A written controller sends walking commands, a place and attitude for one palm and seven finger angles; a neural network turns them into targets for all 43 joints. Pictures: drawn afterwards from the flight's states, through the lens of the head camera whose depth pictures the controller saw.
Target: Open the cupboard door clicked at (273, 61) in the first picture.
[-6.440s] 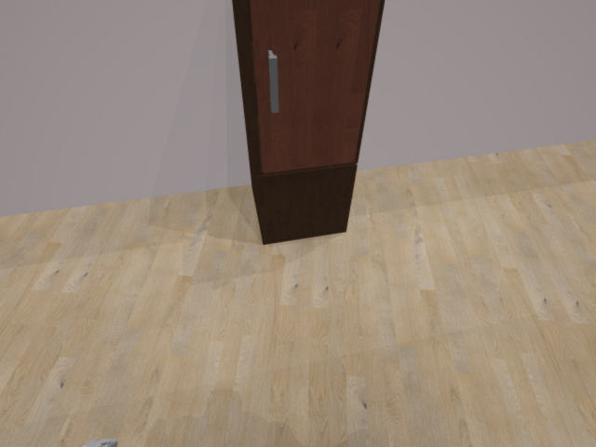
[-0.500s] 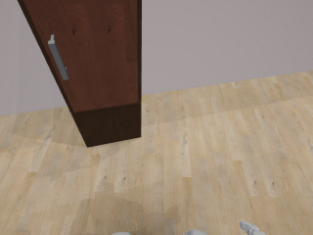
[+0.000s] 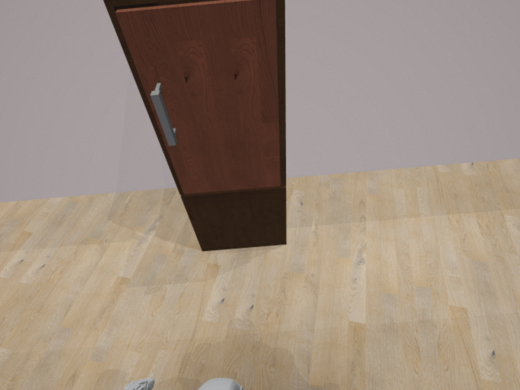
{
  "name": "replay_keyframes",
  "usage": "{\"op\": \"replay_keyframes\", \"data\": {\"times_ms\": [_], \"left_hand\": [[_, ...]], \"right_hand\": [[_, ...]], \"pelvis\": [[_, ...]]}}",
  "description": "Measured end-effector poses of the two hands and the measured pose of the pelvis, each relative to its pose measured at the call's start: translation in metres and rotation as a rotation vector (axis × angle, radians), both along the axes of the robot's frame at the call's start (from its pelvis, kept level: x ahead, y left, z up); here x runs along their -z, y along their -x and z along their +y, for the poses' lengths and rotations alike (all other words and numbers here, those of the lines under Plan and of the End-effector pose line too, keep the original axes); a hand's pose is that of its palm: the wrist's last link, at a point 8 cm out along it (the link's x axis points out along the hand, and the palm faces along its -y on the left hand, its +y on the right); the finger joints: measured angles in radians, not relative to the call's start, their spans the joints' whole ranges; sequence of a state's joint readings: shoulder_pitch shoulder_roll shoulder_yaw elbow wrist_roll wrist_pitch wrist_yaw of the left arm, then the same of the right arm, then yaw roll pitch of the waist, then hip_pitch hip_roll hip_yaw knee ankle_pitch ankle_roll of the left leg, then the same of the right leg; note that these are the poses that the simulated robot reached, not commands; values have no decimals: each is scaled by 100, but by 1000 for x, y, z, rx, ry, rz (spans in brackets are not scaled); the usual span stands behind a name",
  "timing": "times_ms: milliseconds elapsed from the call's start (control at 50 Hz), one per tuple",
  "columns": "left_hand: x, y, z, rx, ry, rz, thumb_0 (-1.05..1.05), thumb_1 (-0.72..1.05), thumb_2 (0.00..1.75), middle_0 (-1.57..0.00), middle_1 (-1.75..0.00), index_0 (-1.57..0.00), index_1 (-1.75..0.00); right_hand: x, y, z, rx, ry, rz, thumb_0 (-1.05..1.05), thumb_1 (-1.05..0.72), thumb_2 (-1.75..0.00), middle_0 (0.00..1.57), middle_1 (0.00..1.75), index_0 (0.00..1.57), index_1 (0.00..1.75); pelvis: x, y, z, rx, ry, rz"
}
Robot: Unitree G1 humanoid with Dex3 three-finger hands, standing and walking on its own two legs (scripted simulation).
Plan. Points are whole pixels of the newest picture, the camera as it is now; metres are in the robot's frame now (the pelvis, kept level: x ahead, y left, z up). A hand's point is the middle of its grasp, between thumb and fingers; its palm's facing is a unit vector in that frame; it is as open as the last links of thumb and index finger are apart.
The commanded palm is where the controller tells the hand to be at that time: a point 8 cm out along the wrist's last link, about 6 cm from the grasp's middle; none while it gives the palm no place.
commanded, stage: take the last steps up to it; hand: left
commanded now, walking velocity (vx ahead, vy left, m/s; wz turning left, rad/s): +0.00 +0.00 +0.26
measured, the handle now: (165, 115) +0.76 +0.28 +0.00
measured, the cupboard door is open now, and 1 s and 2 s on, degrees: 0 0 0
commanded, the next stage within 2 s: come to a stop and stand still in 0.94 s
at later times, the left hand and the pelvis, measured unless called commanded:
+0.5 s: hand out of the picture +0.00 +0.25 -0.17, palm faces +0.15 -0.97 -0.18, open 7.4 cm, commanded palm none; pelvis +0.03 +0.06 +0.01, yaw +5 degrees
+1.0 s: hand (170, 344) +0.23 +0.20 -0.16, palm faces +0.14 -0.97 -0.22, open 7.2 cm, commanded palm none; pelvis +0.20 +0.01 +0.00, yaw +6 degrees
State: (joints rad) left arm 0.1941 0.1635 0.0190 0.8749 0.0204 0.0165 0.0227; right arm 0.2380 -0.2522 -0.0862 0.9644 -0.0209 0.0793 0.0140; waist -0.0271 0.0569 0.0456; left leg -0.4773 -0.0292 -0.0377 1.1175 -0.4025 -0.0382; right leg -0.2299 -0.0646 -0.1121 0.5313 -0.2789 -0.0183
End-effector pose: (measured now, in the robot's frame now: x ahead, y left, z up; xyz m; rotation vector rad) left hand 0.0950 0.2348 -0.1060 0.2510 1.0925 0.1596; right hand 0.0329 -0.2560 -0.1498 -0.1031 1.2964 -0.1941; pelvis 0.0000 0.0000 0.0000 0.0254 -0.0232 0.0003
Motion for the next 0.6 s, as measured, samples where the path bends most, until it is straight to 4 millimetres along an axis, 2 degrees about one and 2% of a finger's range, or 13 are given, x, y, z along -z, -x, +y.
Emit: {"op": "replay_keyframes", "data": {"times_ms": [80, 160, 280, 340, 400, 460, 540, 600], "left_hand": [[5, 31, 2, -57, 14, 53, 0, 91, 89, -20, -30, -21, -30], [15, 68, 13, -119, 36, 114, 0, 90, 89, -20, -30, -21, -30], [42, 132, 44, -227, 85, 240, 0, 90, 89, -20, -30, -21, -30], [47, 149, 55, -236, 96, 325, 1, 91, 89, -20, -29, -20, -30], [42, 144, 61, -230, 111, 346, 1, 91, 89, -19, -29, -20, -30], [37, 125, 63, -222, 120, 320, 1, 91, 89, -19, -29, -20, -30], [34, 84, 61, -203, 121, 279, 1, 91, 89, -19, -29, -20, -30], [35, 42, 55, -173, 120, 246, 1, 91, 89, -19, -29, -20, -30]], "right_hand": [[-5, -4, 0, -43, 10, 22, 1, -91, -90, 20, 30, 20, 30], [-11, -17, 11, -104, 29, 26, 1, -91, -90, 20, 30, 20, 30], [-18, -50, 46, -201, 69, -61, 1, -91, -90, 20, 30, 20, 30], [-24, -52, 64, -198, 72, -93, 1, -91, -90, 20, 30, 20, 30], [-28, -43, 79, -182, 59, -69, 1, -91, -90, 20, 30, 20, 30], [-26, -29, 88, -162, 42, -7, 1, -91, -90, 20, 30, 20, 30], [-20, -10, 94, -121, 15, 86, 1, -91, -90, 20, 30, 20, 30], [-15, 3, 94, -81, -4, 157, 1, -91, -90, 20, 30, 20, 30]], "pelvis": [[-3, 3, 1, -35, -9, 1], [-3, 7, 9, -63, -5, 7], [7, 4, 36, -96, 36, 16], [5, -2, 45, -84, 31, 2], [-2, -12, 51, -90, 37, -1], [-7, -25, 56, -94, 36, 1], [-7, -45, 57, -92, 24, 2], [-4, -63, 53, -87, 15, 3]]}}
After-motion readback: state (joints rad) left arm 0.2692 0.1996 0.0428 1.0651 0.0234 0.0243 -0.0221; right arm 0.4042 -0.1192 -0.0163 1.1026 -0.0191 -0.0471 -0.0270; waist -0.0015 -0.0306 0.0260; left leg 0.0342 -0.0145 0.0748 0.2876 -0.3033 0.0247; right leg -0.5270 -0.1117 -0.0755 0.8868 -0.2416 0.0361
